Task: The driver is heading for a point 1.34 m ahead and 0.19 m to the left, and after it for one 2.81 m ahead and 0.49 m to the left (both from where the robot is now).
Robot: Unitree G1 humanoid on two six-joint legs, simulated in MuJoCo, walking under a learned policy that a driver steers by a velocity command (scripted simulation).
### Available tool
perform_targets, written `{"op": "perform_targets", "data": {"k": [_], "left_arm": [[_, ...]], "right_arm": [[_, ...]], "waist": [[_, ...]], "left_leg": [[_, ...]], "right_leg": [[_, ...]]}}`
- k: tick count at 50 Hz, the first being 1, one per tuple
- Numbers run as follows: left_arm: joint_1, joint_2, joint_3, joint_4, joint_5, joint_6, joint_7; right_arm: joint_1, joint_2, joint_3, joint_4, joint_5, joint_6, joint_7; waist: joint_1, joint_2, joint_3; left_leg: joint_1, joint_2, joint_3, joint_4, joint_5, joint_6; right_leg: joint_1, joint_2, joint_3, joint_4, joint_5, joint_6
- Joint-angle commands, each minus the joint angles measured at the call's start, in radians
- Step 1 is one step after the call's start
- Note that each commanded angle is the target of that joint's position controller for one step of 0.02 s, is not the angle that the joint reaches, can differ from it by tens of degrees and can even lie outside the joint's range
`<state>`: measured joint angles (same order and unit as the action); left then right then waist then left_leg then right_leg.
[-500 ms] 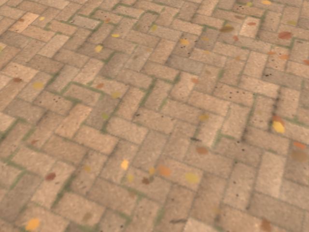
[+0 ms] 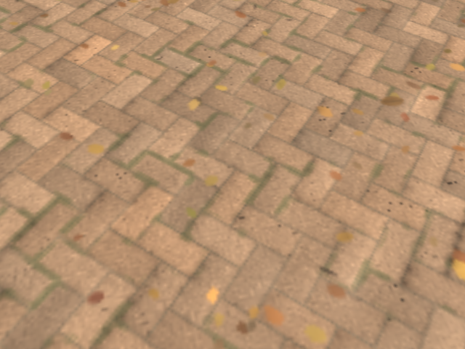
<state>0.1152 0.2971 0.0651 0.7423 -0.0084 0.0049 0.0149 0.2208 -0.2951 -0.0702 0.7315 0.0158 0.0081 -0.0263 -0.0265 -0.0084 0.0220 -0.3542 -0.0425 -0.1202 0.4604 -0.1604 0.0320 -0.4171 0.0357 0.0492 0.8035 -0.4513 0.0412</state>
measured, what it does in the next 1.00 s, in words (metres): walks ahead, turning left: right foot, then left foot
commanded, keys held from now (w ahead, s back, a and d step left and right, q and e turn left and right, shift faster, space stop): w+q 0.56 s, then w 0.10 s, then w+e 0.34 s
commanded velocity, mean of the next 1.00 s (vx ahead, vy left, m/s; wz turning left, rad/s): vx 0.44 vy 0.00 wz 0.33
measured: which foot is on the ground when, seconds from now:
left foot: down 0.00-0.10, up 0.12-0.54, down 0.56-1.00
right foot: up 0.00-0.08, down 0.10-0.56, up 0.58-1.00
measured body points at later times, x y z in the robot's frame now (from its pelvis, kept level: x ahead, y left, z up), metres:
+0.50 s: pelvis +0.16 +0.03 -0.01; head +0.20 +0.04 +0.43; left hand +0.05 +0.30 -0.13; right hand +0.46 -0.11 -0.09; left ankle +0.26 +0.21 -0.71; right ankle +0.03 -0.14 -0.74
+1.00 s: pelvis +0.42 +0.15 -0.01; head +0.44 +0.16 +0.44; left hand +0.50 +0.44 -0.10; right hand +0.57 -0.09 -0.12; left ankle +0.27 +0.19 -0.74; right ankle +0.65 +0.09 -0.70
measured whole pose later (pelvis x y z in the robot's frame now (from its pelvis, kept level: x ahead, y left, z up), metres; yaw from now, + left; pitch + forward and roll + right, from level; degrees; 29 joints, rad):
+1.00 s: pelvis +0.42 +0.15 -0.01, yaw +18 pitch +2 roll +3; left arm 0.15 0.27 0.04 0.73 -0.02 -0.07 -0.04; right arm 0.30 -0.28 -0.06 0.79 0.00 -0.08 0.01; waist -0.06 -0.04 0.02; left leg 0.07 -0.08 0.09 0.21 -0.31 0.05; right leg -0.67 -0.08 0.02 0.62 0.10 -0.02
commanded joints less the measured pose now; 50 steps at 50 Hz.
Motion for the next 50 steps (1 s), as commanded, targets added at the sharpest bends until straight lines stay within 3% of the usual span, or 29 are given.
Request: {"op": "perform_targets", "data": {"k": [1, 4, 5, 6, 7, 8, 9, 11, 12, 14, 18, 20, 23, 25, 26, 27, 28, 29, 30, 31, 32, 33, 34, 36, 39, 42, 45, 50], "left_arm": [[-0.005, 0.065, 0.017, -0.067, -0.006, -0.044, -0.013], [0.090, 0.074, 0.028, -0.031, -0.011, -0.067, -0.016], [0.171, 0.106, 0.040, -0.011, -0.007, -0.070, -0.008], [0.268, 0.178, 0.056, 0.003, 0.016, -0.068, 0.004], [0.241, 0.245, 0.070, 0.002, 0.046, -0.074, -0.007], [0.172, 0.186, 0.057, -0.021, 0.036, -0.085, -0.002], [0.137, 0.134, 0.043, -0.025, 0.016, -0.090, 0.004], [0.140, 0.106, 0.033, -0.018, 0.008, -0.093, 0.009], [0.162, 0.101, 0.030, -0.011, 0.015, -0.097, 0.010], [0.197, 0.100, 0.029, 0.002, 0.021, -0.100, 0.008], [0.226, 0.126, 0.034, 0.020, 0.017, -0.091, 0.005], [0.246, 0.146, 0.039, 0.034, 0.009, -0.088, 0.005], [0.269, 0.172, 0.047, 0.054, -0.009, -0.078, 0.001], [0.264, 0.199, 0.055, 0.059, -0.016, -0.070, 0.003], [0.263, 0.217, 0.060, 0.061, -0.019, -0.064, 0.007], [0.253, 0.216, 0.058, 0.057, -0.022, -0.061, 0.012], [0.258, 0.196, 0.048, 0.040, -0.010, -0.068, 0.017], [0.344, 0.030, -0.006, -0.022, 0.041, -0.089, 0.001], [0.281, 0.094, -0.004, -0.028, 0.003, -0.128, -0.011], [0.177, 0.153, 0.016, -0.052, -0.043, -0.141, -0.016], [0.148, 0.140, 0.007, -0.063, -0.039, -0.149, -0.011], [0.143, 0.135, 0.010, -0.048, -0.013, -0.147, -0.004], [0.174, 0.138, 0.016, -0.034, -0.004, -0.135, -0.006], [0.227, 0.108, 0.012, -0.008, -0.006, -0.104, -0.013], [0.172, 0.076, 0.003, -0.019, -0.001, -0.076, -0.010], [0.091, 0.060, -0.004, -0.034, -0.005, -0.081, -0.020], [-0.013, 0.039, -0.014, -0.064, -0.015, -0.089, -0.037], [-0.100, 0.042, -0.016, -0.127, -0.012, -0.091, -0.073]], "right_arm": [[-0.038, -0.180, -0.049, -0.081, 0.003, -0.005, -0.013], [-0.063, -0.157, -0.042, -0.096, 0.007, 0.002, -0.012], [-0.078, -0.121, -0.031, -0.108, 0.005, -0.001, -0.010], [-0.084, -0.030, -0.008, -0.131, 0.006, -0.007, -0.004], [-0.106, -0.057, -0.012, -0.180, 0.013, -0.027, 0.002], [-0.095, -0.117, -0.027, -0.167, 0.010, -0.036, 0.008], [-0.065, -0.137, -0.037, -0.142, 0.006, -0.037, 0.014], [-0.059, -0.112, -0.035, -0.126, -0.001, -0.042, 0.022], [-0.075, -0.091, -0.030, -0.129, 0.001, -0.046, 0.028], [-0.102, -0.059, -0.020, -0.147, 0.008, -0.048, 0.037], [-0.192, -0.028, -0.004, -0.197, 0.010, -0.046, 0.058], [-0.242, -0.013, 0.006, -0.218, 0.010, -0.049, 0.073], [-0.276, -0.021, 0.006, -0.240, 0.014, -0.048, 0.092], [-0.243, -0.053, -0.010, -0.243, 0.009, -0.045, 0.097], [-0.168, -0.085, -0.028, -0.228, 0.006, -0.041, 0.095], [-0.005, -0.131, -0.057, -0.186, 0.009, -0.036, 0.088], [0.171, -0.192, -0.089, -0.141, 0.014, -0.024, 0.067], [0.169, -0.304, -0.096, -0.135, 0.018, -0.029, 0.050], [0.229, -0.243, -0.075, -0.157, 0.008, -0.043, 0.050], [0.198, -0.181, -0.057, -0.127, -0.006, -0.056, 0.056], [0.135, -0.155, -0.047, -0.124, 0.001, -0.064, 0.055], [0.057, -0.122, -0.034, -0.129, -0.002, -0.068, 0.054], [0.007, -0.090, -0.021, -0.137, -0.017, -0.073, 0.054], [-0.023, -0.080, -0.017, -0.123, -0.022, -0.088, 0.054], [-0.001, -0.102, -0.021, -0.076, -0.024, -0.110, 0.050], [0.013, -0.101, -0.016, -0.046, -0.026, -0.113, 0.041], [0.052, -0.127, -0.021, -0.017, -0.023, -0.115, 0.036], [0.105, -0.144, -0.030, 0.032, -0.009, -0.085, 0.028]], "waist": [[0.018, 0.195, -0.118], [0.078, 0.159, -0.098], [0.111, 0.114, -0.107], [0.131, -0.081, -0.132], [0.101, -0.221, -0.034], [0.072, -0.172, 0.031], [0.056, -0.147, 0.055], [0.063, -0.118, 0.057], [0.075, -0.106, 0.052], [0.090, -0.101, 0.042], [0.119, -0.101, 0.063], [0.136, -0.098, 0.080], [0.129, -0.094, 0.097], [0.084, -0.118, 0.050], [0.032, -0.132, -0.010], [-0.063, -0.112, -0.101], [-0.145, -0.057, -0.188], [-0.030, 0.257, -0.290], [-0.100, 0.191, -0.483], [-0.114, 0.130, -0.320], [-0.075, 0.090, -0.205], [-0.029, 0.039, -0.137], [0.015, 0.060, -0.106], [0.054, 0.072, -0.089], [0.049, 0.054, -0.017], [0.017, 0.051, 0.017], [-0.033, 0.044, 0.051], [-0.057, 0.033, 0.070]], "left_leg": [[0.066, 0.180, -0.292, -0.209, -0.313, 0.176], [-0.060, 0.125, -0.292, -0.157, -0.398, 0.129], [-0.186, 0.085, -0.254, -0.056, -0.432, 0.081], [-0.357, -0.022, -0.094, 0.246, -0.440, 0.012], [-0.517, -0.016, -0.044, 0.433, -0.386, 0.007], [-0.549, 0.046, -0.065, 0.540, -0.312, 0.004], [-0.566, 0.055, -0.059, 0.575, -0.239, -0.005], [-0.562, 0.084, -0.038, 0.612, -0.129, -0.026], [-0.543, 0.090, -0.019, 0.631, -0.075, -0.033], [-0.527, 0.098, 0.015, 0.618, -0.005, -0.051], [-0.458, 0.117, 0.078, 0.429, 0.099, -0.065], [-0.409, 0.116, 0.115, 0.328, 0.121, -0.053], [-0.341, 0.099, 0.166, 0.228, 0.063, -0.009], [-0.212, 0.043, 0.217, 0.187, -0.012, 0.038], [-0.090, -0.001, 0.243, 0.173, -0.043, 0.067], [0.141, -0.040, 0.248, 0.112, 0.016, 0.107], [0.452, -0.001, 0.137, 0.105, 0.031, 0.149], [0.799, 0.306, -0.418, 0.051, -0.080, 0.310], [0.832, 0.411, -0.742, -0.133, -0.247, 0.392], [0.737, 0.369, -0.572, -0.156, -0.189, 0.326], [0.575, 0.327, -0.431, -0.158, -0.106, 0.292], [0.415, 0.287, -0.327, -0.166, 0.002, 0.262], [0.304, 0.259, -0.247, -0.191, 0.111, 0.251], [0.199, 0.248, -0.167, -0.247, 0.196, 0.257], [0.135, 0.237, -0.045, -0.305, 0.259, 0.243], [0.148, 0.193, 0.071, -0.324, 0.245, 0.191], [0.191, 0.215, 0.120, -0.354, 0.199, 0.165], [0.442, 0.290, 0.153, -0.264, 0.346, 0.142]], "right_leg": [[0.080, 0.020, -0.020, -0.176, 0.064, -0.005], [0.287, 0.010, -0.038, -0.392, 0.224, -0.041], [0.428, -0.076, 0.020, -0.421, 0.193, -0.070], [0.544, -0.302, 0.293, -0.522, -0.058, -0.148], [0.449, -0.463, 0.601, -0.637, -0.274, -0.255], [0.416, -0.447, 0.569, -0.647, -0.301, -0.270], [0.421, -0.393, 0.458, -0.643, -0.213, -0.233], [0.438, -0.332, 0.284, -0.643, 0.015, -0.185], [0.426, -0.310, 0.205, -0.647, 0.127, -0.176], [0.419, -0.287, 0.094, -0.649, 0.264, -0.177], [0.395, -0.276, -0.046, -0.655, 0.394, -0.179], [0.395, -0.286, -0.091, -0.654, 0.416, -0.176], [0.436, -0.314, -0.139, -0.626, 0.510, -0.163], [0.466, -0.321, -0.191, -0.515, 0.878, -0.143], [0.470, -0.318, -0.218, -0.391, 1.087, -0.131], [0.408, -0.296, -0.250, -0.194, 1.163, -0.106], [0.184, -0.263, -0.250, 0.069, 0.967, -0.068], [-0.261, -0.097, -0.203, 0.451, -0.055, -0.011], [-0.338, -0.041, 0.033, 0.605, -0.137, -0.014], [-0.426, -0.091, 0.042, 0.609, -0.034, -0.029], [-0.411, -0.136, 0.026, 0.535, 0.052, -0.044], [-0.343, -0.172, 0.021, 0.458, 0.108, -0.042], [-0.264, -0.198, 0.027, 0.413, 0.145, -0.040], [-0.192, -0.207, 0.015, 0.372, 0.176, -0.027], [-0.239, -0.209, 0.009, 0.262, 0.299, -0.002], [-0.240, -0.184, 0.003, 0.060, 0.519, -0.013], [-0.214, -0.143, -0.021, -0.106, 0.633, -0.033], [-0.319, -0.109, -0.035, -0.215, 0.497, -0.086]]}}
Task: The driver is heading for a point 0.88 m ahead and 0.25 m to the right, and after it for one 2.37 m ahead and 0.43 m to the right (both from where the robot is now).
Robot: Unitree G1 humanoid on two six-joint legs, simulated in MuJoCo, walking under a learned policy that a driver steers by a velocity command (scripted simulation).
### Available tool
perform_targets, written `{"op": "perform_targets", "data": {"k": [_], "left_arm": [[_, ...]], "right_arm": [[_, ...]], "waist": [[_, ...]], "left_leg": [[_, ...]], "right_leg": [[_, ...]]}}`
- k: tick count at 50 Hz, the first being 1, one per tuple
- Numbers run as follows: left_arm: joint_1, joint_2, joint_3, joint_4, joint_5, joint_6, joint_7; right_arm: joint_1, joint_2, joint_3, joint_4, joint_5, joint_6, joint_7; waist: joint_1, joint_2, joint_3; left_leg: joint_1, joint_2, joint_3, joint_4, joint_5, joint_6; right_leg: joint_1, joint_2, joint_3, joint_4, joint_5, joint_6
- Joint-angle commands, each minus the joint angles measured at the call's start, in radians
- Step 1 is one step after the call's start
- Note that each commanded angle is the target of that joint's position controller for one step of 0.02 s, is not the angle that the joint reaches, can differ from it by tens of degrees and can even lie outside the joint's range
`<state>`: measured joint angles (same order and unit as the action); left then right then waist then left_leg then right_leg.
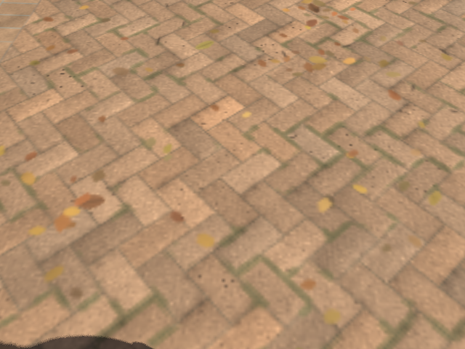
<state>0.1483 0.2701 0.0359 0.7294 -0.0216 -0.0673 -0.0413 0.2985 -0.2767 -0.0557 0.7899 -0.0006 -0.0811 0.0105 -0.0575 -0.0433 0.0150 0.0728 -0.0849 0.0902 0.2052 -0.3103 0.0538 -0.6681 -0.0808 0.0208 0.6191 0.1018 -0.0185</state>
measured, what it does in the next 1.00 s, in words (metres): walks ahead, turning right: right foot, then left foot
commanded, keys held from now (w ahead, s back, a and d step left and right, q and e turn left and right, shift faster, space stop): w+e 1.00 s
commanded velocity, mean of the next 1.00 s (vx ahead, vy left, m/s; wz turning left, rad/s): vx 0.50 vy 0.00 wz -0.54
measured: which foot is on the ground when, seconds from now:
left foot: down 0.00-0.12, up 0.14-0.54, down 0.56-1.00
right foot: up 0.00-0.08, down 0.10-0.58, up 0.60-1.00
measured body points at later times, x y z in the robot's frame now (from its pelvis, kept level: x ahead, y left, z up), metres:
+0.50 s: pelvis +0.30 -0.03 +0.00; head +0.33 -0.05 +0.45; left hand +0.44 +0.24 -0.10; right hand +0.45 -0.32 -0.08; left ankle +0.51 +0.07 -0.71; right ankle +0.20 -0.11 -0.73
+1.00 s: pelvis +0.55 -0.11 +0.00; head +0.58 -0.13 +0.45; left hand +0.87 -0.04 -0.07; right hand +0.40 -0.36 -0.13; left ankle +0.51 +0.06 -0.73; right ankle +0.62 -0.31 -0.70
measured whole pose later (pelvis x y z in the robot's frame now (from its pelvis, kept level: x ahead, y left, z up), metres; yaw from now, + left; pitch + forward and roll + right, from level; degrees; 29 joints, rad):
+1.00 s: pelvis +0.55 -0.11 +0.00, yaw -35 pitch +2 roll +2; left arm 0.10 0.28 0.06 0.59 -0.02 -0.02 -0.05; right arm 0.33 -0.30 -0.07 0.85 0.01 -0.07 0.00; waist -0.10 -0.03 0.04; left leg 0.07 0.01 0.20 0.26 -0.34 -0.02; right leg -0.65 -0.08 0.00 0.69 -0.04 -0.02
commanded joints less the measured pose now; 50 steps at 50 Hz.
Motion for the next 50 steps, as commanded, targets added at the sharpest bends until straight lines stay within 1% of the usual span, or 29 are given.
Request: {"op": "perform_targets", "data": {"k": [1, 3, 4, 5, 6, 7, 8, 9, 10, 11, 13, 15, 19, 21, 23, 25, 27, 28, 29, 30, 31, 32, 33, 34, 36, 40, 45, 48, 50], "left_arm": [[-0.128, 0.075, 0.016, -0.124, 0.004, -0.018, -0.023], [-0.050, 0.114, 0.035, -0.126, 0.008, -0.009, -0.025], [0.070, 0.154, 0.058, -0.104, 0.008, -0.005, -0.020], [0.228, 0.216, 0.087, -0.076, 0.005, -0.001, -0.007], [0.307, 0.333, 0.115, -0.072, 0.005, -0.001, 0.004], [0.333, 0.268, 0.095, -0.079, -0.003, -0.004, 0.004], [0.303, 0.212, 0.077, -0.078, 0.007, -0.002, 0.009], [0.239, 0.192, 0.072, -0.089, 0.007, -0.001, 0.013], [0.173, 0.172, 0.065, -0.103, 0.006, 0.002, 0.016], [0.131, 0.148, 0.055, -0.119, 0.016, 0.002, 0.019], [0.093, 0.147, 0.055, -0.133, 0.019, 0.002, 0.025], [0.097, 0.167, 0.060, -0.126, 0.015, 0.000, 0.036], [0.145, 0.191, 0.069, -0.100, 0.002, 0.011, 0.054], [0.185, 0.198, 0.073, -0.084, -0.001, 0.018, 0.057], [0.206, 0.191, 0.073, -0.074, -0.007, 0.024, 0.058], [0.202, 0.185, 0.073, -0.072, -0.005, 0.029, 0.061], [0.180, 0.159, 0.068, -0.080, 0.001, 0.034, 0.060], [0.181, 0.108, 0.049, -0.091, 0.007, 0.031, 0.056], [0.275, 0.036, 0.027, -0.112, 0.004, 0.025, 0.054], [0.324, 0.071, 0.024, -0.132, -0.015, 0.018, 0.055], [0.267, 0.162, 0.047, -0.112, -0.020, 0.021, 0.057], [0.181, 0.183, 0.055, -0.124, -0.009, 0.027, 0.056], [0.141, 0.172, 0.056, -0.134, 0.001, 0.030, 0.055], [0.127, 0.158, 0.060, -0.141, 0.002, 0.032, 0.050], [0.137, 0.120, 0.055, -0.143, -0.007, 0.042, 0.042], [0.076, 0.082, 0.044, -0.171, 0.000, 0.050, 0.038], [-0.053, 0.055, 0.030, -0.196, 0.000, 0.034, 0.009], [-0.126, 0.053, 0.027, -0.226, -0.005, 0.033, -0.010], [-0.135, 0.072, 0.036, -0.241, -0.003, 0.034, -0.018]], "right_arm": [[0.021, -0.170, -0.047, -0.025, 0.009, 0.013, -0.014], [0.001, -0.200, -0.055, -0.033, 0.009, 0.030, -0.027], [-0.013, -0.205, -0.054, -0.038, 0.008, 0.040, -0.034], [-0.012, -0.190, -0.044, -0.050, 0.004, 0.039, -0.044], [0.099, -0.076, -0.004, -0.099, -0.021, 0.013, -0.031], [0.066, -0.092, 0.005, -0.091, -0.021, -0.024, -0.010], [-0.031, -0.155, -0.014, -0.118, 0.025, -0.048, 0.007], [-0.091, -0.148, -0.006, -0.141, 0.032, -0.061, 0.010], [-0.115, -0.141, -0.007, -0.144, 0.011, -0.064, 0.004], [-0.108, -0.149, -0.015, -0.143, -0.004, -0.055, -0.001], [-0.067, -0.132, -0.015, -0.138, -0.014, -0.033, -0.005], [-0.075, -0.110, -0.007, -0.140, -0.019, -0.017, -0.012], [-0.234, -0.068, 0.012, -0.172, -0.014, -0.020, -0.010], [-0.290, -0.078, 0.009, -0.184, -0.001, -0.027, -0.002], [-0.308, -0.104, -0.001, -0.191, 0.007, -0.034, 0.004], [-0.289, -0.132, -0.016, -0.189, 0.011, -0.043, 0.009], [-0.181, -0.154, -0.035, -0.161, 0.010, -0.052, 0.005], [-0.073, -0.189, -0.049, -0.149, -0.005, -0.057, -0.002], [0.045, -0.269, -0.069, -0.137, -0.027, -0.053, -0.009], [0.103, -0.270, -0.075, -0.103, -0.008, -0.039, 0.002], [0.052, -0.183, -0.053, -0.122, 0.003, -0.035, 0.002], [0.009, -0.148, -0.042, -0.127, 0.001, -0.027, -0.003], [-0.032, -0.125, -0.033, -0.126, -0.006, -0.023, -0.004], [-0.056, -0.103, -0.025, -0.119, -0.011, -0.022, -0.007], [-0.068, -0.092, -0.023, -0.104, -0.009, -0.027, -0.010], [-0.053, -0.136, -0.039, -0.064, -0.008, -0.034, -0.011], [-0.038, -0.171, -0.044, -0.029, 0.000, -0.018, -0.017], [0.002, -0.197, -0.051, -0.002, 0.014, -0.004, -0.017], [0.004, -0.218, -0.058, 0.007, 0.024, 0.008, -0.018]], "waist": [[-0.014, 0.078, 0.063], [0.039, 0.124, -0.021], [0.110, 0.125, -0.094], [0.189, 0.085, -0.185], [0.138, -0.152, -0.329], [0.166, -0.151, -0.456], [0.188, -0.089, -0.334], [0.164, -0.006, -0.213], [0.121, 0.063, -0.122], [0.084, 0.054, -0.079], [0.043, 0.010, -0.059], [0.037, 0.002, -0.041], [0.099, -0.030, -0.020], [0.125, -0.042, -0.025], [0.125, -0.051, -0.027], [0.104, -0.072, -0.029], [0.040, -0.085, -0.055], [-0.012, -0.043, -0.148], [-0.008, 0.169, -0.295], [0.005, 0.392, -0.328], [-0.018, 0.246, -0.198], [-0.024, 0.170, -0.103], [-0.008, 0.133, -0.046], [0.011, 0.147, -0.015], [0.031, 0.177, -0.003], [0.030, 0.127, 0.013], [-0.014, 0.106, 0.040], [-0.033, 0.101, 0.066], [-0.014, 0.111, 0.062]], "left_leg": [[0.045, 0.338, -0.045, 0.035, 0.615, 0.108], [0.074, 0.327, -0.012, 0.200, 0.995, 0.079], [0.039, 0.302, 0.019, 0.375, 1.103, 0.055], [-0.136, 0.268, 0.041, 0.623, 0.965, 0.015], [-0.586, 0.099, 0.029, 1.039, 0.280, -0.059], [-0.774, -0.005, -0.171, 1.194, -0.261, -0.066], [-0.872, 0.066, -0.227, 1.219, -0.197, -0.045], [-0.878, 0.113, -0.208, 1.143, -0.115, -0.033], [-0.841, 0.148, -0.191, 1.039, -0.067, -0.037], [-0.771, 0.173, -0.188, 0.974, -0.033, -0.047], [-0.699, 0.180, -0.173, 0.906, -0.007, -0.081], [-0.676, 0.173, -0.149, 0.804, 0.048, -0.117], [-0.588, 0.119, -0.133, 0.477, 0.333, -0.141], [-0.548, 0.091, -0.139, 0.389, 0.396, -0.141], [-0.536, 0.086, -0.170, 0.326, 0.373, -0.127], [-0.507, 0.088, -0.188, 0.294, 0.302, -0.099], [-0.362, 0.089, -0.165, 0.244, 0.255, -0.054], [-0.168, 0.177, -0.233, 0.250, 0.220, -0.004], [0.178, 0.400, -0.553, 0.221, 0.089, 0.113], [0.260, 0.520, -0.915, 0.114, -0.195, 0.202], [0.159, 0.483, -0.833, 0.081, -0.313, 0.167], [0.046, 0.442, -0.669, 0.081, -0.218, 0.129], [-0.057, 0.397, -0.548, 0.063, -0.082, 0.116], [-0.122, 0.363, -0.460, 0.042, 0.017, 0.108], [-0.185, 0.330, -0.341, 0.000, 0.117, 0.107], [-0.166, 0.349, -0.208, -0.041, 0.291, 0.139], [-0.126, 0.323, -0.038, -0.042, 0.382, 0.104], [-0.060, 0.348, 0.007, -0.028, 0.420, 0.089], [-0.009, 0.362, 0.041, 0.030, 0.594, 0.071]], "right_leg": [[-0.050, 0.025, -0.029, -0.039, -0.115, -0.041], [0.091, 0.095, -0.098, -0.025, -0.236, -0.079], [0.258, 0.137, -0.121, -0.049, -0.237, -0.107], [0.543, 0.103, -0.030, -0.076, -0.166, -0.156], [0.975, -0.167, 0.473, -0.088, -0.242, -0.346], [1.118, -0.257, 0.830, -0.259, -0.330, -0.422], [1.050, -0.226, 0.688, -0.288, -0.379, -0.354], [0.896, -0.188, 0.562, -0.300, -0.343, -0.315], [0.737, -0.151, 0.469, -0.319, -0.246, -0.290], [0.621, -0.119, 0.405, -0.346, -0.152, -0.281], [0.501, -0.085, 0.353, -0.383, -0.057, -0.290], [0.418, -0.058, 0.282, -0.395, 0.006, -0.287], [0.352, 0.014, 0.209, -0.375, -0.102, -0.218], [0.372, 0.002, 0.249, -0.358, -0.168, -0.202], [0.433, -0.022, 0.313, -0.309, -0.223, -0.189], [0.487, -0.048, 0.380, -0.249, -0.244, -0.171], [0.481, -0.022, 0.392, -0.152, -0.226, -0.137], [0.424, 0.030, 0.340, 0.027, -0.246, -0.102], [0.162, 0.158, 0.202, 0.356, -0.503, -0.034], [-0.072, 0.152, 0.145, 0.584, -0.715, -0.007], [-0.138, 0.095, 0.168, 0.676, -0.628, 0.004], [-0.140, 0.064, 0.130, 0.688, -0.547, 0.009], [-0.112, 0.035, 0.118, 0.653, -0.485, 0.012], [-0.083, 0.007, 0.117, 0.613, -0.443, 0.014], [-0.031, -0.017, 0.092, 0.574, -0.408, 0.017], [-0.085, -0.033, 0.080, 0.446, -0.308, 0.039], [-0.029, -0.018, 0.009, 0.167, -0.088, 0.025], [-0.009, -0.004, -0.032, 0.065, -0.103, -0.002], [0.031, 0.024, -0.066, 0.023, -0.181, -0.036]]}}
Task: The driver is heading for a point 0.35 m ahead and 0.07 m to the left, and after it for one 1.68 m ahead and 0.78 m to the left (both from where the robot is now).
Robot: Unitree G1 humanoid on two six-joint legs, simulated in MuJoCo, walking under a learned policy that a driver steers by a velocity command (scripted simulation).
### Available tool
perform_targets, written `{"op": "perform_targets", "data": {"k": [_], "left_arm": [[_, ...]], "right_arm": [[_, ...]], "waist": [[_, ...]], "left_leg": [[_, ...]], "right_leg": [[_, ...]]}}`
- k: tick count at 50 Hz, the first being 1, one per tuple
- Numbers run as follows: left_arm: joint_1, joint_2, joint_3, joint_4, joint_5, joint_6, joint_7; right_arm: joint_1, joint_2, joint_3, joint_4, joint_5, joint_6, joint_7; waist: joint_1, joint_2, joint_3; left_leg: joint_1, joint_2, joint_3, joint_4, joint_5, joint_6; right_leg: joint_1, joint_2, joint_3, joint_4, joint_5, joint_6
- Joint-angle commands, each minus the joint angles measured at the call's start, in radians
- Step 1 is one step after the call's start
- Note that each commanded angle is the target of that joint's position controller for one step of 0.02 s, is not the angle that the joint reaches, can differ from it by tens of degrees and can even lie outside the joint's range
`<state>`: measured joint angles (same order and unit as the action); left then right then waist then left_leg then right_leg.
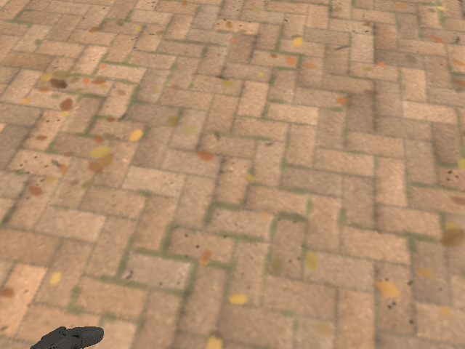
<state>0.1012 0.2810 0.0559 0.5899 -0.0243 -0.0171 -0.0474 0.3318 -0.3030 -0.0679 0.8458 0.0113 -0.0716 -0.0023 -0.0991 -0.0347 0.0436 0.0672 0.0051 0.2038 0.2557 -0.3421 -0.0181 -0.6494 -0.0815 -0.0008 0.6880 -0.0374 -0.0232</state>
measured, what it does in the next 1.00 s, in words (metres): walks ahead, turning left: right foot, then left foot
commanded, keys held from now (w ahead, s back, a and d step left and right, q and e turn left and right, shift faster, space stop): w+e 0.02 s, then w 0.06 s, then w+q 0.92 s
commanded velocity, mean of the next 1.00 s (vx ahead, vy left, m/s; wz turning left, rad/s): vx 0.50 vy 0.00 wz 0.26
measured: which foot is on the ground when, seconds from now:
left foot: down 0.00-0.08, up 0.10-0.62, down 0.64-1.00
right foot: up 0.00-0.06, down 0.08-0.62, up 0.64-1.00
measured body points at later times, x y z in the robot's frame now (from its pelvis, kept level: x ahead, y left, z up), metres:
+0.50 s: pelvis +0.28 -0.03 +0.01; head +0.30 -0.03 +0.45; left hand +0.33 +0.25 -0.11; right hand +0.45 -0.28 -0.11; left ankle +0.47 +0.13 -0.68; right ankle +0.18 -0.12 -0.73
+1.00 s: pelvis +0.57 +0.04 +0.01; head +0.60 +0.06 +0.46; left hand +0.70 +0.34 -0.07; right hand +0.73 -0.21 -0.10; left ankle +0.48 +0.10 -0.73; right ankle +0.80 -0.06 -0.69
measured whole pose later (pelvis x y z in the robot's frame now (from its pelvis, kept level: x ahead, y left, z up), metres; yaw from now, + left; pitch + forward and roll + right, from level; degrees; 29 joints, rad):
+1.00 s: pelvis +0.57 +0.04 +0.01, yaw +21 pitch +2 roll +0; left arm 0.05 0.28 0.04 0.68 0.00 -0.10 -0.01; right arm 0.32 -0.29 -0.07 0.73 0.02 -0.04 -0.01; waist -0.07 -0.03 0.03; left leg -0.13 -0.12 -0.16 0.38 -0.28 0.08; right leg -0.62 -0.05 0.11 0.58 0.02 0.07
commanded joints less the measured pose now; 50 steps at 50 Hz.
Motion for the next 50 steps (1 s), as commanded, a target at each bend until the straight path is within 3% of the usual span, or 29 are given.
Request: {"op": "perform_targets", "data": {"k": [1, 2, 3, 4, 5, 6, 7, 8, 9, 10, 12, 14, 17, 20, 24, 27, 29, 30, 31, 32, 33, 34, 35, 36, 37, 38, 41, 45, 50], "left_arm": [[-0.066, 0.079, 0.025, -0.103, 0.004, -0.013, -0.013], [-0.013, 0.100, 0.038, -0.095, 0.009, -0.009, -0.011], [0.119, 0.134, 0.061, -0.063, 0.009, -0.006, -0.005], [0.289, 0.186, 0.090, -0.016, 0.006, 0.001, 0.013], [0.332, 0.293, 0.103, 0.001, 0.004, -0.001, 0.031], [0.361, 0.250, 0.083, -0.024, 0.007, -0.016, 0.026], [0.323, 0.191, 0.062, -0.009, 0.019, -0.028, 0.018], [0.264, 0.174, 0.054, 0.000, 0.018, -0.035, 0.018], [0.201, 0.141, 0.044, 0.007, 0.020, -0.041, 0.019], [0.159, 0.109, 0.033, 0.006, 0.029, -0.049, 0.018], [0.131, 0.098, 0.032, 0.020, 0.034, -0.069, 0.019], [0.131, 0.106, 0.035, 0.048, 0.038, -0.087, 0.022], [0.154, 0.106, 0.037, 0.083, 0.046, -0.093, 0.037], [0.153, 0.118, 0.038, 0.102, 0.041, -0.092, 0.045], [0.214, 0.137, 0.047, 0.152, 0.028, -0.076, 0.053], [0.225, 0.157, 0.056, 0.174, 0.015, -0.049, 0.061], [0.201, 0.188, 0.065, 0.170, 0.012, -0.033, 0.073], [0.190, 0.199, 0.066, 0.167, 0.012, -0.024, 0.079], [0.172, 0.196, 0.062, 0.162, 0.009, -0.018, 0.085], [0.194, 0.161, 0.045, 0.146, 0.025, -0.027, 0.089], [0.308, 0.013, -0.002, 0.102, 0.052, -0.059, 0.065], [0.196, 0.101, 0.009, 0.099, 0.014, -0.098, 0.047], [0.103, 0.141, 0.019, 0.067, -0.020, -0.120, 0.038], [0.078, 0.130, 0.014, 0.061, -0.007, -0.131, 0.043], [0.068, 0.136, 0.021, 0.067, 0.021, -0.131, 0.049], [0.087, 0.141, 0.027, 0.068, 0.030, -0.121, 0.049], [0.113, 0.107, 0.022, 0.068, 0.041, -0.088, 0.052], [-0.033, 0.059, 0.000, 0.031, 0.041, -0.083, 0.051], [-0.139, 0.093, 0.009, 0.002, 0.018, -0.100, 0.032]], "right_arm": [[-0.032, -0.208, -0.051, -0.049, 0.017, 0.004, -0.008], [-0.026, -0.222, -0.056, -0.046, 0.023, 0.010, -0.011], [-0.032, -0.223, -0.053, -0.044, 0.026, 0.016, -0.013], [-0.022, -0.190, -0.038, -0.046, 0.016, 0.013, -0.016], [0.066, -0.051, 0.011, -0.090, -0.031, -0.004, 0.000], [0.065, -0.084, 0.016, -0.074, -0.007, -0.034, 0.014], [-0.058, -0.164, -0.011, -0.099, 0.042, -0.042, 0.022], [-0.109, -0.148, -0.003, -0.117, 0.047, -0.047, 0.021], [-0.120, -0.134, -0.003, -0.105, 0.028, -0.044, 0.014], [-0.093, -0.135, -0.008, -0.091, 0.019, -0.032, 0.013], [-0.028, -0.104, -0.005, -0.060, 0.019, -0.001, 0.013], [-0.043, -0.080, -0.003, -0.058, 0.018, 0.020, 0.006], [-0.114, -0.064, -0.004, -0.077, 0.014, 0.020, 0.005], [-0.182, -0.041, 0.004, -0.095, 0.011, 0.010, 0.021], [-0.288, -0.019, 0.017, -0.145, 0.009, 0.008, 0.045], [-0.321, -0.029, 0.015, -0.188, 0.008, 0.007, 0.067], [-0.269, -0.060, -0.001, -0.197, 0.007, 0.014, 0.073], [-0.184, -0.091, -0.019, -0.185, 0.007, 0.018, 0.071], [-0.034, -0.140, -0.047, -0.152, 0.010, 0.020, 0.061], [0.113, -0.226, -0.078, -0.129, 0.013, 0.029, 0.040], [0.088, -0.304, -0.087, -0.139, 0.019, 0.020, 0.037], [0.122, -0.215, -0.064, -0.155, 0.013, 0.012, 0.038], [0.081, -0.170, -0.053, -0.154, 0.006, 0.005, 0.035], [0.016, -0.150, -0.046, -0.165, 0.010, 0.002, 0.033], [-0.048, -0.118, -0.036, -0.180, 0.009, 0.004, 0.031], [-0.079, -0.100, -0.027, -0.199, -0.005, 0.004, 0.025], [-0.094, -0.119, -0.032, -0.207, -0.002, 0.003, 0.012], [-0.053, -0.154, -0.043, -0.188, 0.009, 0.013, -0.009], [0.024, -0.149, -0.044, -0.160, 0.018, 0.030, -0.017]], "waist": [[0.050, 0.120, 0.008], [0.088, 0.133, -0.035], [0.170, 0.117, -0.106], [0.253, 0.074, -0.189], [0.179, -0.199, -0.289], [0.207, -0.161, -0.483], [0.235, -0.068, -0.345], [0.203, -0.046, -0.217], [0.163, -0.002, -0.148], [0.125, -0.022, -0.113], [0.087, -0.038, -0.103], [0.080, -0.021, -0.059], [0.102, -0.015, -0.017], [0.128, -0.014, 0.006], [0.176, 0.006, 0.055], [0.170, -0.008, 0.053], [0.126, -0.049, -0.011], [0.075, -0.062, -0.068], [-0.011, -0.041, -0.147], [-0.066, 0.076, -0.249], [0.063, 0.308, -0.342], [-0.026, 0.187, -0.425], [-0.034, 0.144, -0.278], [0.010, 0.052, -0.188], [0.049, 0.027, -0.124], [0.083, 0.051, -0.108], [0.116, 0.065, -0.078], [0.067, 0.098, -0.047], [0.025, 0.127, -0.053]], "left_leg": [[0.017, 0.273, -0.052, 0.043, 0.803, 0.133], [0.019, 0.271, -0.039, 0.143, 0.969, 0.127], [-0.024, 0.251, -0.016, 0.312, 1.036, 0.109], [-0.201, 0.217, -0.005, 0.545, 0.895, 0.078], [-0.650, 0.075, -0.015, 0.929, 0.036, 0.019], [-0.756, -0.007, -0.241, 1.112, -0.264, 0.019], [-0.836, 0.046, -0.280, 1.144, -0.186, 0.031], [-0.837, 0.089, -0.264, 1.079, -0.103, 0.042], [-0.796, 0.128, -0.262, 1.006, -0.035, 0.039], [-0.731, 0.152, -0.272, 0.960, 0.016, 0.033], [-0.651, 0.160, -0.276, 0.930, 0.077, 0.014], [-0.680, 0.151, -0.293, 0.878, 0.138, -0.004], [-0.759, 0.128, -0.322, 0.727, 0.299, -0.018], [-0.734, 0.107, -0.279, 0.539, 0.455, -0.010], [-0.776, 0.093, -0.234, 0.400, 0.455, 0.022], [-0.798, 0.069, -0.188, 0.355, 0.321, 0.062], [-0.682, 0.006, -0.123, 0.360, 0.211, 0.102], [-0.565, -0.035, -0.098, 0.364, 0.171, 0.127], [-0.342, -0.075, -0.099, 0.308, 0.216, 0.165], [-0.038, 0.046, -0.317, 0.279, 0.240, 0.228], [0.295, 0.295, -0.899, 0.189, 0.085, 0.437], [0.355, 0.317, -1.030, 0.070, -0.010, 0.441], [0.256, 0.289, -0.876, 0.048, 0.044, 0.386], [0.106, 0.247, -0.762, 0.048, 0.140, 0.350], [-0.031, 0.209, -0.673, 0.035, 0.259, 0.330], [-0.120, 0.185, -0.625, 0.013, 0.347, 0.327], [-0.259, 0.150, -0.536, -0.024, 0.477, 0.331], [-0.353, 0.065, -0.436, -0.015, 0.418, 0.264], [-0.274, 0.096, -0.544, 0.063, 0.263, 0.223]], "right_leg": [[0.068, 0.057, -0.072, -0.054, -0.095, -0.053], [0.165, 0.095, -0.094, -0.062, -0.145, -0.078], [0.353, 0.135, -0.105, -0.120, -0.110, -0.113], [0.644, 0.123, -0.040, -0.148, -0.056, -0.150], [1.032, -0.165, 0.443, -0.170, -0.114, -0.294], [1.091, -0.311, 0.816, -0.336, -0.243, -0.392], [0.992, -0.279, 0.652, -0.363, -0.215, -0.325], [0.832, -0.241, 0.494, -0.370, -0.134, -0.283], [0.698, -0.198, 0.384, -0.385, -0.054, -0.249], [0.598, -0.165, 0.304, -0.417, 0.018, -0.232], [0.505, -0.148, 0.221, -0.487, 0.052, -0.231], [0.468, -0.143, 0.133, -0.531, 0.092, -0.224], [0.505, -0.124, 0.027, -0.554, 0.118, -0.192], [0.529, -0.112, -0.058, -0.574, 0.107, -0.158], [0.655, -0.160, -0.106, -0.558, 0.146, -0.148], [0.771, -0.196, -0.129, -0.473, 0.319, -0.129], [0.798, -0.194, -0.160, -0.339, 0.664, -0.102], [0.787, -0.183, -0.175, -0.208, 0.798, -0.085], [0.701, -0.146, -0.200, -0.001, 0.787, -0.053], [0.466, -0.094, -0.203, 0.305, 0.466, -0.009], [0.008, 0.137, -0.082, 0.649, -0.521, 0.057], [-0.107, 0.126, 0.116, 0.733, -0.549, 0.035], [-0.174, 0.074, 0.116, 0.699, -0.456, 0.011], [-0.144, 0.029, 0.106, 0.607, -0.372, 0.002], [-0.086, 0.002, 0.096, 0.518, -0.332, 0.011], [-0.015, -0.014, 0.101, 0.483, -0.302, 0.021], [0.039, -0.016, 0.067, 0.353, -0.259, 0.070], [0.108, 0.036, 0.040, 0.034, 0.012, 0.105], [0.178, 0.085, 0.074, -0.172, 0.098, 0.088]]}}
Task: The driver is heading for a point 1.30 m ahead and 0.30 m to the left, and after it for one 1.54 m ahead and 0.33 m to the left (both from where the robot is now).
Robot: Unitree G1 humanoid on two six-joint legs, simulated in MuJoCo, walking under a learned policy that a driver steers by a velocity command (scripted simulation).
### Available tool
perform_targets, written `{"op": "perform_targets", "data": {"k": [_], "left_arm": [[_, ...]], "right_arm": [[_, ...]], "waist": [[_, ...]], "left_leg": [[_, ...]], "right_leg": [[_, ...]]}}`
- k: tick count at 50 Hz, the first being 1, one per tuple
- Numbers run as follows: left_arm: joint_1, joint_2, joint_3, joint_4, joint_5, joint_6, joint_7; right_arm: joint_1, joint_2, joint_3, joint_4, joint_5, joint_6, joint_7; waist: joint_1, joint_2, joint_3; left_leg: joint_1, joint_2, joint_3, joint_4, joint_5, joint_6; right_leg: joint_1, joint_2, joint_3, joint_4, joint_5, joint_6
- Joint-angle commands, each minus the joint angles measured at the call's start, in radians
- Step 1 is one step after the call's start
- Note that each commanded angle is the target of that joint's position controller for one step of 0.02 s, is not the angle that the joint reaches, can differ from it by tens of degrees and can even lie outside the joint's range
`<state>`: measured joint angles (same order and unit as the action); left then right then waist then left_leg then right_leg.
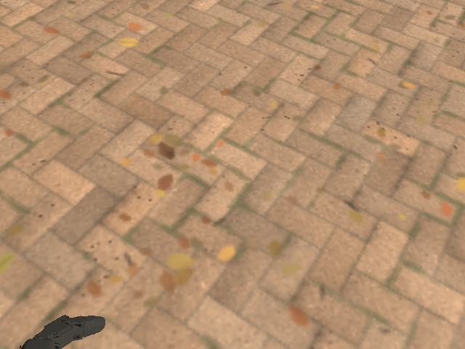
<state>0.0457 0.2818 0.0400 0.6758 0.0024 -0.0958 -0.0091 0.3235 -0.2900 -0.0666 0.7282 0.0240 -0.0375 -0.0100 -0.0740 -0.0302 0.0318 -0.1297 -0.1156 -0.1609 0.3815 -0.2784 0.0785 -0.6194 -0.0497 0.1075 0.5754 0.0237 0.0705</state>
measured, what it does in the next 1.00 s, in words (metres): walks ahead, turning left: right foot, then left foot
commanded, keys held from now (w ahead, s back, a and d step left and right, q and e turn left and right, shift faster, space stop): w+q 0.76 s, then w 0.14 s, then w+e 0.10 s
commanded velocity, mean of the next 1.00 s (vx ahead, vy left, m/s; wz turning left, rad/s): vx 0.50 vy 0.00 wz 0.53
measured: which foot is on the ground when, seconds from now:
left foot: down 0.00-0.12, up 0.14-0.60, down 0.62-1.00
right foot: up 0.00-0.08, down 0.10-0.62, up 0.64-1.00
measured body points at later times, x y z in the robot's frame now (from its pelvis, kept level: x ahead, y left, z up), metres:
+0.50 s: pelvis +0.27 -0.01 +0.00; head +0.30 +0.00 +0.45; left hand +0.20 +0.27 -0.13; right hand +0.54 -0.18 -0.08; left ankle +0.38 +0.18 -0.69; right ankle +0.20 -0.15 -0.74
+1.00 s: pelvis +0.52 +0.12 +0.00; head +0.54 +0.15 +0.45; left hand +0.57 +0.44 -0.09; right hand +0.73 -0.09 -0.10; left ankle +0.42 +0.17 -0.74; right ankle +0.77 +0.08 -0.70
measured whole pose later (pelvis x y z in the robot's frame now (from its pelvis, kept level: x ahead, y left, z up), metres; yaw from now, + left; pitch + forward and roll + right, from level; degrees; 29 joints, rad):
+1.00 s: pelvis +0.52 +0.12 +0.00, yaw +31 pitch +1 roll +1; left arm 0.08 0.29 0.03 0.73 -0.01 -0.09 -0.03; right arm 0.33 -0.28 -0.05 0.71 0.01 -0.06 0.00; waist -0.07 -0.05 0.03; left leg -0.07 -0.10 -0.09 0.32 -0.27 0.07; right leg -0.63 -0.08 0.05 0.61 0.08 0.04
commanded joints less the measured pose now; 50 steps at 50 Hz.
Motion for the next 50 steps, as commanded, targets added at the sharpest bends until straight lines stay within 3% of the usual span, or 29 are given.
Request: {"op": "perform_targets", "data": {"k": [1, 3, 4, 5, 6, 7, 8, 9, 10, 11, 13, 15, 19, 22, 26, 28, 29, 30, 31, 32, 33, 34, 35, 36, 37, 40, 45, 47, 50], "left_arm": [[-0.078, 0.106, 0.031, -0.083, -0.010, -0.026, -0.010], [-0.019, 0.128, 0.045, -0.070, -0.012, -0.036, -0.011], [0.064, 0.146, 0.058, -0.048, -0.008, -0.041, -0.007], [0.188, 0.185, 0.072, -0.034, 0.010, -0.046, 0.001], [0.310, 0.267, 0.091, -0.019, 0.028, -0.040, 0.007], [0.349, 0.253, 0.093, 0.012, 0.004, -0.027, -0.004], [0.291, 0.160, 0.069, -0.010, -0.005, -0.023, -0.001], [0.242, 0.125, 0.058, -0.015, -0.001, -0.013, 0.004], [0.203, 0.106, 0.048, -0.011, 0.005, -0.008, 0.005], [0.180, 0.086, 0.041, -0.003, 0.009, -0.008, 0.007], [0.172, 0.081, 0.040, 0.012, 0.007, -0.015, 0.007], [0.180, 0.104, 0.049, 0.033, 0.003, -0.022, 0.007], [0.185, 0.142, 0.060, 0.063, 0.004, -0.016, 0.010], [0.211, 0.163, 0.063, 0.085, -0.003, -0.005, 0.015], [0.257, 0.197, 0.073, 0.119, -0.022, 0.016, 0.014], [0.252, 0.226, 0.082, 0.122, -0.031, 0.028, 0.018], [0.249, 0.242, 0.087, 0.121, -0.036, 0.035, 0.023], [0.236, 0.245, 0.087, 0.118, -0.040, 0.042, 0.027], [0.242, 0.217, 0.075, 0.111, -0.031, 0.041, 0.031], [0.313, 0.086, 0.031, 0.056, 0.019, 0.026, 0.021], [0.278, 0.099, 0.019, 0.034, 0.006, -0.012, 0.008], [0.160, 0.174, 0.040, 0.005, -0.037, -0.033, -0.003], [0.129, 0.163, 0.033, -0.010, -0.040, -0.045, -0.003], [0.131, 0.156, 0.034, 0.003, -0.016, -0.048, 0.005], [0.148, 0.165, 0.041, 0.010, 0.000, -0.040, 0.008], [0.188, 0.134, 0.036, 0.029, 0.010, -0.007, 0.005], [0.026, 0.069, 0.007, -0.001, 0.007, -0.001, -0.003], [-0.024, 0.069, 0.003, -0.008, -0.007, -0.005, -0.013], [-0.075, 0.092, 0.008, -0.028, -0.019, -0.008, -0.026]], "right_arm": [[0.034, -0.159, -0.045, -0.042, 0.005, -0.001, -0.011], [0.012, -0.156, -0.048, -0.049, 0.000, 0.003, -0.012], [-0.001, -0.135, -0.041, -0.056, -0.002, 0.004, -0.010], [-0.006, -0.083, -0.021, -0.072, -0.011, 0.000, -0.005], [0.104, -0.013, 0.000, -0.092, -0.007, -0.007, -0.006], [0.154, -0.059, 0.002, -0.103, 0.015, -0.014, -0.005], [0.084, -0.149, -0.021, -0.087, 0.019, -0.009, -0.006], [-0.006, -0.167, -0.028, -0.102, 0.007, -0.003, -0.006], [-0.047, -0.153, -0.029, -0.113, -0.005, 0.000, -0.004], [-0.059, -0.138, -0.032, -0.119, -0.006, 0.003, 0.001], [-0.041, -0.093, -0.026, -0.121, 0.005, 0.013, 0.009], [-0.067, -0.069, -0.020, -0.138, 0.001, 0.020, 0.011], [-0.134, -0.055, -0.012, -0.156, -0.002, 0.016, 0.022], [-0.232, -0.036, -0.002, -0.178, -0.002, 0.005, 0.042], [-0.317, -0.041, -0.002, -0.220, 0.003, 0.005, 0.064], [-0.293, -0.070, -0.017, -0.228, -0.003, 0.009, 0.069], [-0.236, -0.095, -0.031, -0.220, -0.007, 0.014, 0.067], [-0.104, -0.134, -0.055, -0.187, -0.006, 0.017, 0.062], [0.075, -0.194, -0.089, -0.139, -0.002, 0.026, 0.046], [0.108, -0.315, -0.110, -0.130, 0.008, 0.026, 0.028], [0.120, -0.286, -0.092, -0.169, 0.003, 0.007, 0.035], [0.098, -0.214, -0.069, -0.155, -0.006, -0.008, 0.042], [0.052, -0.190, -0.060, -0.149, -0.006, -0.016, 0.041], [-0.018, -0.164, -0.051, -0.155, -0.006, -0.018, 0.039], [-0.068, -0.140, -0.041, -0.168, -0.015, -0.019, 0.036], [-0.098, -0.127, -0.034, -0.162, -0.020, -0.027, 0.023], [-0.030, -0.146, -0.033, -0.101, -0.016, -0.028, 0.002], [0.001, -0.157, -0.033, -0.078, -0.015, -0.031, 0.004], [0.042, -0.162, -0.033, -0.039, -0.013, -0.033, 0.009]], "waist": [[0.008, 0.130, -0.042], [0.049, 0.159, -0.048], [0.096, 0.157, -0.084], [0.155, 0.105, -0.197], [0.139, -0.118, -0.346], [0.126, -0.311, -0.369], [0.151, -0.159, -0.226], [0.155, -0.083, -0.126], [0.136, -0.048, -0.063], [0.115, -0.060, -0.030], [0.095, -0.092, -0.020], [0.093, -0.070, -0.009], [0.106, -0.037, -0.005], [0.144, -0.027, 0.021], [0.159, -0.028, 0.052], [0.123, -0.052, 0.020], [0.083, -0.070, -0.023], [0.003, -0.058, -0.093], [-0.083, -0.013, -0.181], [-0.009, 0.260, -0.258], [-0.026, 0.240, -0.438], [-0.058, 0.150, -0.321], [-0.025, 0.114, -0.205], [0.024, 0.049, -0.139], [0.063, 0.063, -0.107], [0.101, 0.082, -0.091], [0.036, 0.096, -0.034], [0.006, 0.108, -0.017], [-0.016, 0.107, 0.020]], "left_leg": [[-0.044, 0.231, -0.214, -0.033, 0.187, 0.119], [-0.016, 0.245, -0.262, 0.034, 0.212, 0.100], [-0.030, 0.210, -0.247, 0.110, 0.256, 0.076], [-0.106, 0.157, -0.190, 0.317, 0.219, 0.041], [-0.389, 0.018, -0.053, 0.652, -0.114, -0.031], [-0.619, 0.042, -0.016, 0.856, -0.332, -0.053], [-0.677, 0.102, -0.033, 0.934, -0.240, -0.063], [-0.669, 0.135, 0.010, 0.934, -0.158, -0.067], [-0.640, 0.163, 0.021, 0.894, -0.101, -0.070], [-0.607, 0.191, 0.023, 0.851, -0.063, -0.070], [-0.555, 0.213, 0.048, 0.808, -0.030, -0.073], [-0.580, 0.224, 0.057, 0.751, 0.009, -0.084], [-0.602, 0.231, 0.075, 0.562, 0.182, -0.095], [-0.556, 0.215, 0.130, 0.395, 0.299, -0.082], [-0.537, 0.193, 0.181, 0.275, 0.245, -0.042], [-0.452, 0.142, 0.231, 0.248, 0.143, -0.002], [-0.363, 0.103, 0.259, 0.244, 0.093, 0.022], [-0.185, 0.060, 0.277, 0.193, 0.118, 0.055], [0.109, 0.062, 0.215, 0.159, 0.162, 0.097], [0.472, 0.329, -0.269, 0.135, 0.093, 0.246], [0.572, 0.456, -0.690, -0.036, -0.081, 0.360], [0.502, 0.424, -0.561, -0.078, -0.067, 0.294], [0.355, 0.385, -0.431, -0.084, 0.005, 0.260], [0.212, 0.343, -0.334, -0.088, 0.108, 0.229], [0.102, 0.312, -0.267, -0.106, 0.212, 0.217], [-0.043, 0.283, -0.171, -0.149, 0.368, 0.224], [-0.117, 0.218, -0.028, -0.168, 0.315, 0.160], [-0.098, 0.238, -0.024, -0.179, 0.234, 0.147], [0.020, 0.302, -0.044, -0.161, 0.221, 0.142]], "right_leg": [[0.155, 0.053, -0.022, -0.078, 0.006, -0.019], [0.224, 0.051, -0.025, -0.102, -0.071, -0.055], [0.344, 0.050, -0.042, -0.141, -0.068, -0.083], [0.568, -0.058, 0.047, -0.120, -0.098, -0.139], [0.921, -0.287, 0.399, -0.148, -0.212, -0.269], [0.987, -0.397, 0.738, -0.250, -0.496, -0.351], [0.870, -0.352, 0.627, -0.285, -0.616, -0.308], [0.742, -0.305, 0.455, -0.289, -0.525, -0.264], [0.628, -0.259, 0.339, -0.311, -0.396, -0.248], [0.559, -0.223, 0.250, -0.334, -0.303, -0.237], [0.496, -0.193, 0.135, -0.378, -0.207, -0.236], [0.491, -0.203, 0.064, -0.409, -0.124, -0.257], [0.541, -0.201, -0.072, -0.423, 0.010, -0.256], [0.560, -0.188, -0.167, -0.421, 0.040, -0.231], [0.661, -0.224, -0.223, -0.386, 0.127, -0.208], [0.705, -0.230, -0.263, -0.282, 0.423, -0.187], [0.713, -0.226, -0.282, -0.179, 0.593, -0.177], [0.673, -0.204, -0.311, -0.001, 0.670, -0.156], [0.494, -0.168, -0.322, 0.252, 0.533, -0.119], [0.041, -0.020, -0.309, 0.632, -0.314, -0.056], [-0.123, 0.084, -0.062, 0.811, -0.638, -0.052], [-0.216, 0.027, -0.009, 0.822, -0.545, -0.068], [-0.210, -0.010, -0.023, 0.744, -0.454, -0.081], [-0.151, -0.046, -0.024, 0.657, -0.395, -0.074], [-0.077, -0.068, -0.020, 0.594, -0.356, -0.066], [0.011, -0.073, -0.048, 0.498, -0.298, -0.024], [0.063, -0.039, -0.076, 0.147, 0.025, 0.002], [0.089, -0.024, -0.085, 0.058, 0.115, -0.009], [0.026, -0.025, -0.074, -0.003, 0.086, -0.052]]}}
Keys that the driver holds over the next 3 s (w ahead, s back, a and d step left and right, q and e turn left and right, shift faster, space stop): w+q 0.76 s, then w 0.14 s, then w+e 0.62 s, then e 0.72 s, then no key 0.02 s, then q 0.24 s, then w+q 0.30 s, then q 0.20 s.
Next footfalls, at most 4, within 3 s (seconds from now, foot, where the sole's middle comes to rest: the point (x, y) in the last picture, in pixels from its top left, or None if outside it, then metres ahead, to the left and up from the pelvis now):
0.10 right None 0.24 -0.14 -0.78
0.62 left None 0.45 0.19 -0.78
1.14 right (174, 238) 0.81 0.14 -0.78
1.62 left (92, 191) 1.01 0.42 -0.78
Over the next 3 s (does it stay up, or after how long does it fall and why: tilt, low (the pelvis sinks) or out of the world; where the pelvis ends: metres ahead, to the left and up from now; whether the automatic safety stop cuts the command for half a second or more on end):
stays up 1.12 0.30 -0.01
